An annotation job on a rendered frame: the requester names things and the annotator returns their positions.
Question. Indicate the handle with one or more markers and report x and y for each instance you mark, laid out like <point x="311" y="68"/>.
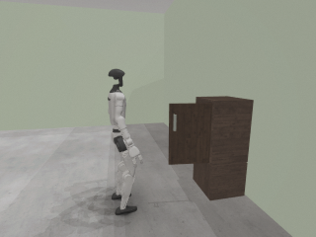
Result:
<point x="174" y="122"/>

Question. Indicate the robot right hand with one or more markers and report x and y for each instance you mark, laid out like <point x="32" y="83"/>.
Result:
<point x="133" y="152"/>

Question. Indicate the cupboard door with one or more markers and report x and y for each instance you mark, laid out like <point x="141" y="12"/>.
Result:
<point x="190" y="143"/>

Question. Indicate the right robot foot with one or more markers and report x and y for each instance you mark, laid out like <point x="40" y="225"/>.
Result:
<point x="128" y="209"/>

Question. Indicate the robot right upper arm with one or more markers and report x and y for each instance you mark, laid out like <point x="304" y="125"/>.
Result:
<point x="119" y="100"/>

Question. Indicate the right robot shin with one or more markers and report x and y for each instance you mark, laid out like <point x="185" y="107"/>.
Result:
<point x="126" y="188"/>

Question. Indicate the robot right forearm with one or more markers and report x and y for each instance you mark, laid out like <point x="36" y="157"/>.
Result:
<point x="124" y="132"/>

